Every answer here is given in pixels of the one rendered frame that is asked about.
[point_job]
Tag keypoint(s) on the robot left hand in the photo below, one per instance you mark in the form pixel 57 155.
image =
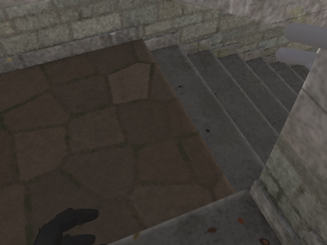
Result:
pixel 52 233

